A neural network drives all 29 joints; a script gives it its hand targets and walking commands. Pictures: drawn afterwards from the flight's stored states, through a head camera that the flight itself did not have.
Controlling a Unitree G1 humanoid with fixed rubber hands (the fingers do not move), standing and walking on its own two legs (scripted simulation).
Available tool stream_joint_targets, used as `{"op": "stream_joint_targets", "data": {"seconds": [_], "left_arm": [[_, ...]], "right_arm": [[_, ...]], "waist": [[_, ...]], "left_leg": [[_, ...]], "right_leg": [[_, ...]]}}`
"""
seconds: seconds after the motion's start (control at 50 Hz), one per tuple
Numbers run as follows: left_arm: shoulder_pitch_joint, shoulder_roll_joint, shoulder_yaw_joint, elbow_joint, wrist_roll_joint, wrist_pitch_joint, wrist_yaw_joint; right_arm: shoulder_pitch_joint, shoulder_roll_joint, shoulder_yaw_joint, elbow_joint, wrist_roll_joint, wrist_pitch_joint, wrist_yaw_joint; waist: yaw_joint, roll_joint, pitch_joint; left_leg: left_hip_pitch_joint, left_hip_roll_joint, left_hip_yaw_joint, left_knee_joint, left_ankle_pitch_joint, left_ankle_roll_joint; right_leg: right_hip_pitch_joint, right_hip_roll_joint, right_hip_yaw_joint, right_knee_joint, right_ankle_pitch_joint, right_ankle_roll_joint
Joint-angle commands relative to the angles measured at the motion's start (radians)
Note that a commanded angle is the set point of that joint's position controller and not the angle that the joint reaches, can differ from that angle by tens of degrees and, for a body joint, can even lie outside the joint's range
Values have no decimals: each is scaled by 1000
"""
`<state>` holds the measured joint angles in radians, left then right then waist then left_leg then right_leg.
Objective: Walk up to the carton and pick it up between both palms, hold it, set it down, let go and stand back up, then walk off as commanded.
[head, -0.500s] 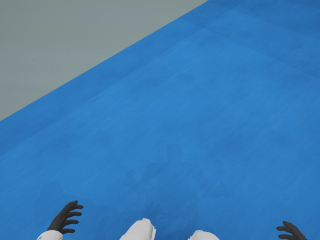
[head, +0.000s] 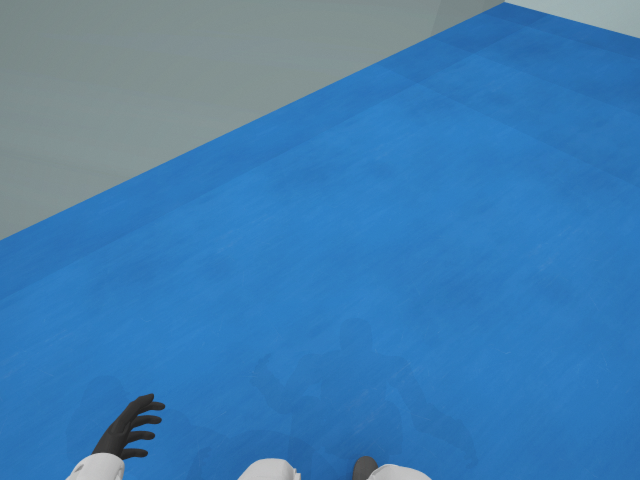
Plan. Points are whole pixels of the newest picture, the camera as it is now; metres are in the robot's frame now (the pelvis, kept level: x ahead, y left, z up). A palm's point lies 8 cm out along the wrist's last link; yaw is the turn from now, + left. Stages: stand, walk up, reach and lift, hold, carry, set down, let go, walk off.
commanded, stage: walk up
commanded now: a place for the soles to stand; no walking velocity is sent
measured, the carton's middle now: out of the picture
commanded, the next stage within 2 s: none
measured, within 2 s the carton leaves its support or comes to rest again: neither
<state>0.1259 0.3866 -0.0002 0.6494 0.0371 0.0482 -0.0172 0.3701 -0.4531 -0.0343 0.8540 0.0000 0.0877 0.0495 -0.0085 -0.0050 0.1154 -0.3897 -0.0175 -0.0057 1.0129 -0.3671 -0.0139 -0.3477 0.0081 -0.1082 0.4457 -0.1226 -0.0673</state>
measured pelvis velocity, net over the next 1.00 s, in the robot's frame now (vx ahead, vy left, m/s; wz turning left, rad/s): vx -0.29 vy -0.21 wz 0.47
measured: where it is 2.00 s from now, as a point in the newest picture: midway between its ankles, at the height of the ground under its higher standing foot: outside the picture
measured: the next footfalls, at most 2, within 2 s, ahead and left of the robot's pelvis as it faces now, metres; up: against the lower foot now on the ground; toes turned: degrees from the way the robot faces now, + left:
left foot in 0.14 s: -0.02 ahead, +0.16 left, +0.00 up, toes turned +3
right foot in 0.36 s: -0.11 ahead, -0.08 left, +0.00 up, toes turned +10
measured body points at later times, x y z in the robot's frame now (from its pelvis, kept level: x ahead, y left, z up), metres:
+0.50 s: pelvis -0.17 -0.07 +0.00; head -0.14 -0.10 +0.45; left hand -0.11 +0.26 -0.07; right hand +0.03 -0.35 -0.12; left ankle -0.13 +0.13 -0.68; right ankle -0.15 -0.09 -0.73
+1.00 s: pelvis -0.29 -0.21 +0.00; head -0.29 -0.24 +0.45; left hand -0.30 +0.14 -0.05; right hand -0.11 -0.48 -0.12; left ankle -0.36 -0.03 -0.67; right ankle -0.17 -0.15 -0.73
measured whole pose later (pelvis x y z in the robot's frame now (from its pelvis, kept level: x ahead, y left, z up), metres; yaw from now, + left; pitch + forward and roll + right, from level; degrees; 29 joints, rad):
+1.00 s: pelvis -0.29 -0.21 +0.00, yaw +27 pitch -3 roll +7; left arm 0.19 0.41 0.01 0.73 0.05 0.05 0.06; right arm 0.39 -0.44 -0.07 0.73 -0.02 0.09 0.10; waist -0.04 -0.04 0.03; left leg -0.39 -0.10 -0.08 0.90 -0.36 0.03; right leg -0.37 -0.03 -0.17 0.49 -0.15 0.19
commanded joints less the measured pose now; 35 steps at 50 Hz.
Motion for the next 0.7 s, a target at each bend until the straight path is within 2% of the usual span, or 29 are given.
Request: {"op": "stream_joint_targets", "data": {"seconds": [0.0,0.02,0.04,0.06,0.08,0.1,0.12,0.14,0.16,0.18,0.2,0.22,0.24,0.3,0.34,0.36,0.38,0.4,0.42,0.44,0.46,0.48,0.52,0.54,0.56,0.62,0.64,0.66,0.68], "left_arm": [[-176,238,105,-66,26,-2,14],[-184,225,95,-56,21,-3,10],[-162,241,104,-58,10,1,4],[-190,251,106,-56,-4,3,6],[-157,226,100,-47,-21,10,2],[-133,187,93,-40,-40,19,-6],[-87,219,101,-43,-25,25,1],[-21,249,118,-14,-20,26,-3],[51,236,122,-2,-25,35,-7],[115,262,131,31,-39,34,-9],[71,263,128,31,-42,28,-14],[74,222,124,26,-44,25,-15],[50,186,112,-3,-43,15,-5],[13,154,92,-8,-44,-1,21],[158,144,91,54,-43,-13,37],[100,220,112,41,-21,-12,43],[32,319,138,10,-17,-3,42],[-42,335,144,-4,-19,-9,52],[-69,294,136,-16,-21,-18,58],[-104,248,112,-8,-15,-33,70],[-85,258,119,28,-17,-41,70],[-117,258,127,34,-13,-44,72],[-101,228,131,11,-36,-33,70],[-121,230,132,4,-50,-22,66],[-237,226,137,-40,-42,-9,57],[-251,182,124,-52,-40,2,49],[-114,176,117,-29,-43,3,45],[10,222,117,5,-46,-1,50],[131,239,130,35,-49,0,43]], "right_arm": [[287,-111,-66,52,-10,15,11],[269,-101,-64,42,-19,15,4],[260,-116,-67,46,-23,9,9],[275,-128,-76,42,-25,5,7],[218,-144,-88,32,-35,4,9],[110,-168,-88,-32,-49,8,0],[-60,-240,-93,-114,-58,-1,-8],[-262,-284,-111,-189,-60,-13,-24],[-393,-367,-128,-222,-62,-19,-39],[-499,-296,-108,-240,-63,-27,-53],[-464,-224,-79,-241,-53,-35,-56],[-354,-207,-82,-222,-55,-39,-57],[-211,-198,-81,-198,-48,-42,-58],[-65,-198,-94,-179,-31,-34,-44],[-102,-175,-87,-201,-14,-22,-34],[-3,-103,-69,-205,-10,-19,-35],[-5,-96,-70,-209,-40,-22,-40],[-38,-147,-76,-183,-54,-8,-42],[-112,-168,-81,-189,-54,-1,-32],[-133,-175,-90,-178,-36,-7,-15],[-49,-155,-87,-165,-30,-12,2],[-2,-146,-75,-143,-27,-10,11],[107,-166,-84,-119,-30,-19,2],[177,-155,-87,-110,-32,-15,3],[297,-174,-100,-79,-26,-10,-1],[215,-160,-121,-120,-22,2,-6],[58,-150,-109,-159,-34,8,-5],[-113,-185,-123,-222,-49,12,0],[-234,-212,-113,-273,-64,6,10]], "waist": [[-97,-148,-175],[-89,-151,-163],[-75,-57,-174],[-110,-45,-121],[-98,45,-76],[-77,264,-1],[7,271,69],[54,191,71],[114,338,34],[181,244,96],[163,112,40],[126,158,5],[75,78,-25],[-29,188,-163],[39,147,-225],[-20,-108,-207],[-21,-250,-158],[-27,-201,-97],[-7,-33,-39],[-36,31,36],[-53,-25,-22],[-68,-171,-13],[-73,-229,-124],[-111,-288,-175],[-174,-356,-234],[-185,-141,-147],[-64,78,-95],[21,151,-74],[105,207,-115]], "left_leg": [[262,24,158,-192,-51,64],[215,54,83,-283,-58,80],[224,56,59,-360,-27,104],[244,70,27,-407,-10,150],[167,96,-131,-418,29,204],[-41,211,-410,-649,-121,294],[-300,307,-696,-890,-275,347],[-468,294,-646,-954,-346,326],[-654,334,-651,-1008,-432,300],[-666,266,-545,-933,-265,267],[-468,168,-432,-807,-81,235],[-260,129,-368,-741,63,204],[-17,159,-420,-647,272,217],[247,126,-467,-584,450,176],[82,62,-390,-516,348,131],[-120,-84,-249,-365,42,70],[-274,-138,-207,-207,-135,29],[-251,-58,-189,-96,-129,14],[-151,-61,-228,-22,-7,27],[-109,-67,-218,-22,69,34],[-109,-90,-232,-50,106,38],[-190,-105,-216,-33,92,31],[-38,-134,-79,-139,46,33],[42,-155,-37,-222,-25,41],[217,-124,26,-319,2,60],[206,-5,13,-553,196,172],[87,47,-95,-508,256,195],[-104,111,-235,-459,184,280],[-264,151,-328,-514,160,283]], "right_leg": [[-48,-234,152,-343,-433,85],[53,-226,142,-246,-353,29],[11,-225,124,-142,-386,16],[-70,-219,117,-36,-439,25],[-160,-161,120,164,-495,23],[-148,8,39,513,-386,56],[-130,88,137,771,-398,60],[-43,93,200,978,-329,64],[106,94,227,1130,-319,67],[176,64,286,1164,-290,62],[89,46,280,1071,-287,53],[55,45,250,904,-322,62],[-51,15,267,624,-391,44],[-21,12,247,137,-343,38],[297,-16,243,-189,-110,82],[406,-136,332,-160,-26,100],[290,-411,471,-120,160,72],[132,-502,469,-200,-39,52],[-52,-400,372,-254,-236,129],[-105,-281,300,-255,-285,190],[35,-234,242,-217,-142,263],[164,-212,169,-196,-22,272],[319,-122,20,-135,497,385],[359,-117,-33,-123,743,488],[276,-58,-100,-97,782,482],[160,-21,-26,330,359,178],[76,-79,92,379,-220,44],[101,-136,205,454,-413,-2],[204,-158,275,534,-448,-47]]}}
